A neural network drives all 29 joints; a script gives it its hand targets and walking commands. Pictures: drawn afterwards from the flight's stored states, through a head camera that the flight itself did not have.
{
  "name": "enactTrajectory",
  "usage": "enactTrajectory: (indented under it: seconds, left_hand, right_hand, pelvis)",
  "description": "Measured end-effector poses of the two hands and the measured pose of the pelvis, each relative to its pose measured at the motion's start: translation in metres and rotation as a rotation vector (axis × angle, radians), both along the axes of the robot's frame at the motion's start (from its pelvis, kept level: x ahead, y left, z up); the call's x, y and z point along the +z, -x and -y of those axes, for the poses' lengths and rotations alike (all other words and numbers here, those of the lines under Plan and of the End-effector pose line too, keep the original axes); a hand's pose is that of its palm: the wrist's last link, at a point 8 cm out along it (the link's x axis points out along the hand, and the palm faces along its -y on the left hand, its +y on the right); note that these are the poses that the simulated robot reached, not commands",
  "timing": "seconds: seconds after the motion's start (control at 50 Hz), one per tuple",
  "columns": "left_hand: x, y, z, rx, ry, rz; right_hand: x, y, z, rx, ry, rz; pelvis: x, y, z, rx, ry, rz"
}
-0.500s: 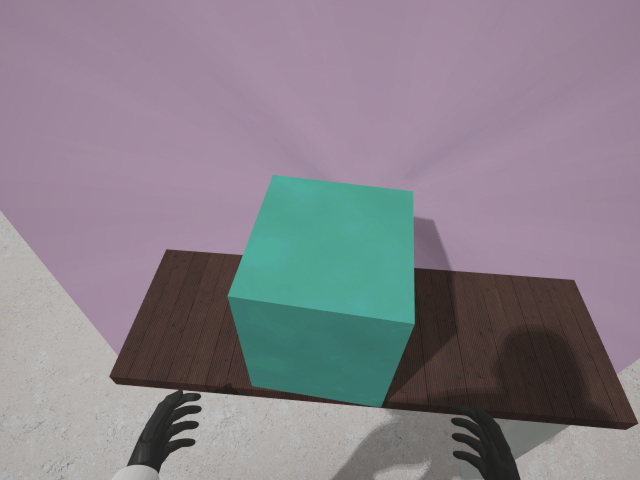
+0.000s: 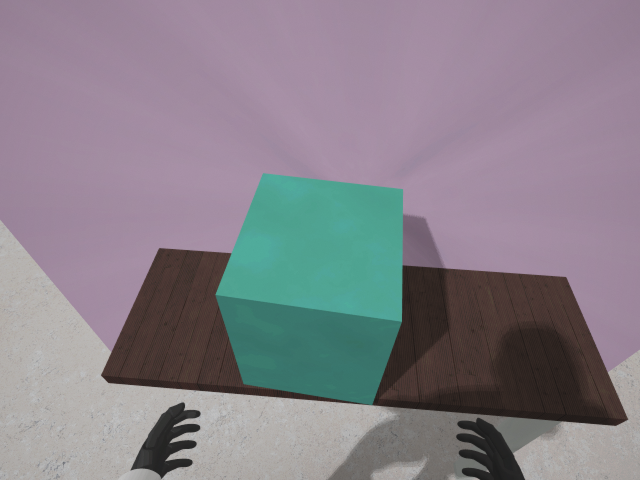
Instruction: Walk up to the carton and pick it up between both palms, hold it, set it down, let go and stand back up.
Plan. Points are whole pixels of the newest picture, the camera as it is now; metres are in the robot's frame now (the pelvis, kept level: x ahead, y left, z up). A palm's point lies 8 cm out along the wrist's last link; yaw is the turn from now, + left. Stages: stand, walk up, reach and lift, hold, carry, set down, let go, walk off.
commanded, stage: let go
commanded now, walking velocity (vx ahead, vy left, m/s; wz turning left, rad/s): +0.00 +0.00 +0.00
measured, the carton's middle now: (318, 292) +0.37 +0.03 -0.01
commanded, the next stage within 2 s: stand in 0.42 s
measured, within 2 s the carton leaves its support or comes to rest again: neither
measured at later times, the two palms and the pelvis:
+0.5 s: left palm out of the picture +0.14 +0.23 -0.09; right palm out of the picture +0.12 -0.23 -0.10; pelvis -0.01 +0.00 +0.00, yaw +0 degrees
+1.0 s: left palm out of the picture -0.02 +0.26 -0.12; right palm out of the picture -0.02 -0.23 -0.14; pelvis -0.05 +0.01 -0.01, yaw +1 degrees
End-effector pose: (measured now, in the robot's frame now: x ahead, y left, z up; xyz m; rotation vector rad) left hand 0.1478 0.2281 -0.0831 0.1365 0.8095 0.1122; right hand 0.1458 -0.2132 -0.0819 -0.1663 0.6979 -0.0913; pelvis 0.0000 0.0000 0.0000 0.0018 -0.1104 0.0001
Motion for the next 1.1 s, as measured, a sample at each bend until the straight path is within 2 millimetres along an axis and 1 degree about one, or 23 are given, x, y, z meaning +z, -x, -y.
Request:
enactTrajectory:
  seconds: [0.1, 0.28, 0.44, 0.48, 0.52, 0.58, 0.66, 0.74, 0.9, 1.1]
  left_hand:
    - [-0.003, 0.000, 0.002, -0.003, -0.011, -0.027]
    - [-0.002, 0.000, 0.007, -0.009, -0.020, -0.039]
    - [-0.004, 0.005, 0.006, -0.008, -0.023, -0.058]
    - [-0.006, 0.008, 0.004, -0.021, -0.036, -0.043]
    - [-0.009, 0.016, -0.001, -0.027, -0.045, -0.042]
    - [-0.014, 0.034, -0.011, -0.014, -0.059, -0.062]
    - [-0.020, 0.062, -0.022, 0.019, -0.072, -0.107]
    - [-0.026, 0.091, -0.029, 0.042, -0.079, -0.166]
    - [-0.035, 0.141, -0.030, 0.052, -0.075, -0.270]
    - [-0.047, 0.186, -0.027, 0.057, -0.058, -0.348]
  right_hand:
    - [-0.003, 0.004, 0.001, 0.001, -0.003, -0.031]
    - [-0.009, 0.016, 0.007, -0.003, -0.004, -0.062]
    - [-0.010, 0.022, 0.012, -0.004, 0.006, -0.066]
    - [-0.013, 0.026, 0.014, -0.015, 0.019, -0.098]
    - [-0.019, 0.032, 0.017, -0.030, 0.031, -0.153]
    - [-0.026, 0.045, 0.022, -0.050, 0.039, -0.216]
    - [-0.035, 0.066, 0.025, -0.061, 0.040, -0.274]
    - [-0.043, 0.088, 0.023, -0.061, 0.035, -0.324]
    - [-0.053, 0.134, 0.016, -0.062, 0.021, -0.422]
    - [-0.059, 0.185, 0.016, -0.082, 0.027, -0.507]
  pelvis:
    - [0.000, 0.005, 0.001, -0.004, -0.001, -0.009]
    - [-0.001, 0.008, -0.001, -0.011, 0.000, -0.016]
    - [-0.001, 0.012, -0.002, -0.014, -0.001, -0.014]
    - [-0.002, 0.012, -0.002, -0.011, 0.002, -0.033]
    - [-0.004, 0.012, -0.003, -0.007, 0.005, -0.041]
    - [-0.005, 0.013, -0.004, -0.003, 0.008, -0.040]
    - [-0.006, 0.013, -0.006, 0.003, 0.010, -0.034]
    - [-0.006, 0.018, -0.008, 0.006, 0.011, -0.028]
    - [-0.006, 0.036, -0.011, 0.010, 0.010, -0.023]
    - [-0.007, 0.060, -0.013, 0.012, 0.008, -0.018]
